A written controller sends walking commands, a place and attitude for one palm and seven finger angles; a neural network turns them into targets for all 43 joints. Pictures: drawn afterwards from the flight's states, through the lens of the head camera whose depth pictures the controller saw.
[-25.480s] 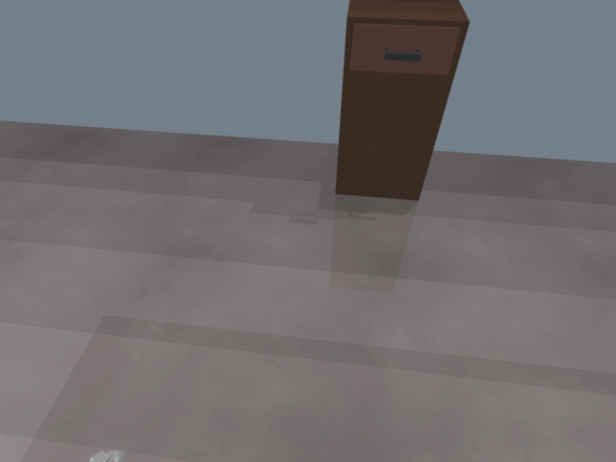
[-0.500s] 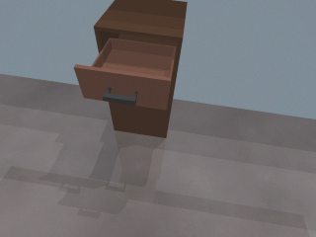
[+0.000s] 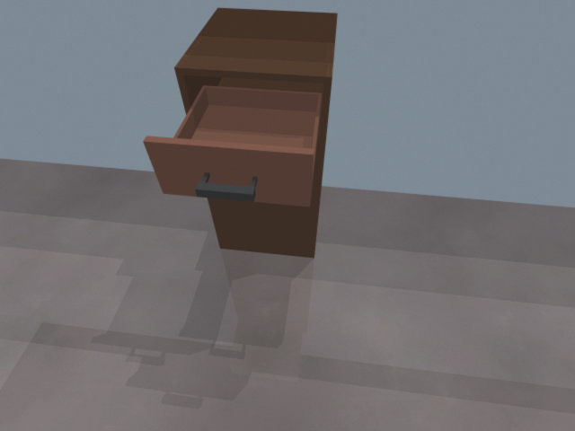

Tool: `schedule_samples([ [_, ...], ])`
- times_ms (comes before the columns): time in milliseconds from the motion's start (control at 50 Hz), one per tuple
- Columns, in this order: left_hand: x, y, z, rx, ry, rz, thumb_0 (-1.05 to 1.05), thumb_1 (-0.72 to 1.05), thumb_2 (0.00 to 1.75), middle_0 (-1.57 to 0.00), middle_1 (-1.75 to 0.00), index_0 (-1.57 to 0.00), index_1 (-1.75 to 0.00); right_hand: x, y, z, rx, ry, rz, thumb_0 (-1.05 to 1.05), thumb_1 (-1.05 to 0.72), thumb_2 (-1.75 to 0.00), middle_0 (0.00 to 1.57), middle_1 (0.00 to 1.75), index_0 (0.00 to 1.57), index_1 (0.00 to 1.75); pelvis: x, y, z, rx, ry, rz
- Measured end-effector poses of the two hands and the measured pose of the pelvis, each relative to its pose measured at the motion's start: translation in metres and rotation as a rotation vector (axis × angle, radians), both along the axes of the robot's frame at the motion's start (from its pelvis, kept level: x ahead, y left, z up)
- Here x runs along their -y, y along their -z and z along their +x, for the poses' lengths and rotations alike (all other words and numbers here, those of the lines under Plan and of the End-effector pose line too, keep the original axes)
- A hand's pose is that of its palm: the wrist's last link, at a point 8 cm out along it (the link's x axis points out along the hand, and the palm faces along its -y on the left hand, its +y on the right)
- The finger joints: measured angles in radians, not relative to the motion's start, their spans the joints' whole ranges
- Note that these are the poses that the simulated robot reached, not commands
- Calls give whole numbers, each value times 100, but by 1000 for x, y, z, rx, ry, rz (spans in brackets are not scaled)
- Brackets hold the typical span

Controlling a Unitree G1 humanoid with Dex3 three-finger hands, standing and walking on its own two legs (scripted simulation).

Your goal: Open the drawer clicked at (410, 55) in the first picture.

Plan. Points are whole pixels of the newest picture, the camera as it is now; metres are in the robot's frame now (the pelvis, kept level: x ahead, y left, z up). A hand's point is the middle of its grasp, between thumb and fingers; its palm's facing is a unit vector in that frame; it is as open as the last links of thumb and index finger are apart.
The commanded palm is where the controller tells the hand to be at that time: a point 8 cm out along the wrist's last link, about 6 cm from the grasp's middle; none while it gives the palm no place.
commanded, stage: let the arm hang, fingers relaxed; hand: left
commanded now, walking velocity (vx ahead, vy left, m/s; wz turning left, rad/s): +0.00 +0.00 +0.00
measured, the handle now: (228, 185) +0.61 +0.17 -0.06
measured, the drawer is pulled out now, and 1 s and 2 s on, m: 0.29 0.29 0.29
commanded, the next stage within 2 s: look to check the result in 0.28 s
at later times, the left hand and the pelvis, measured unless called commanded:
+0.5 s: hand out of the picture +0.01 +0.16 -0.18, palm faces +0.04 -0.98 -0.17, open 7.4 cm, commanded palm none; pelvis +0.02 +0.00 +0.00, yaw +0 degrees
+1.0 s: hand out of the picture +0.03 +0.17 -0.17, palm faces +0.03 -0.98 -0.18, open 7.4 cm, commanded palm none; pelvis +0.04 +0.00 +0.00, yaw +0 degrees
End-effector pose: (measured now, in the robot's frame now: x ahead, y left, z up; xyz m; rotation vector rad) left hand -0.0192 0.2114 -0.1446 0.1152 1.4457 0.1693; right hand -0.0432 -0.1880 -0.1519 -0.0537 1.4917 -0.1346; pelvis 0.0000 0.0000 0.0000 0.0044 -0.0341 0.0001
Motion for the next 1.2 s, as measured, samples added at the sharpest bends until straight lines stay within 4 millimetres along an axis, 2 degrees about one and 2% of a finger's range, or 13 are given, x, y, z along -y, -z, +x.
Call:
schedule_samples([
  [120,1,3,11,21,8,-5,2,92,89,-20,-30,-20,-30,0,-1,5,16,10,-9,0,-91,-90,20,29,20,30,1,0,2,-3,2,-1],
  [380,0,2,17,4,5,-8,1,91,89,-20,-30,-20,-30,5,-4,13,-1,13,-29,0,-91,-90,20,29,20,30,-1,-1,12,-9,4,-4],
  [840,-3,0,38,2,13,2,1,91,89,-20,-30,-20,-30,5,-3,48,30,1,-29,0,-91,-90,20,29,20,30,-2,-2,30,-10,5,-6],
  [1200,-4,0,51,-3,16,1,1,91,89,-20,-30,-20,-30,10,-6,58,15,1,-46,0,-91,-90,20,29,20,30,-2,-3,42,-15,6,-8],
])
